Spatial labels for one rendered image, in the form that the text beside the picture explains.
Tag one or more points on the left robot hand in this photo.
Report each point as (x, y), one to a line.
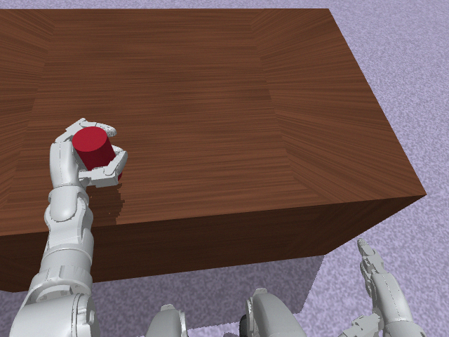
(67, 168)

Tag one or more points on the right robot arm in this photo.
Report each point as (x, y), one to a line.
(403, 329)

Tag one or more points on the left robot arm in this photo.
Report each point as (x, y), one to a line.
(59, 302)

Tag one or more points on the right robot hand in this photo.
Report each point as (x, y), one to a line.
(389, 302)

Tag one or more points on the can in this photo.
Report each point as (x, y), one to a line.
(94, 148)

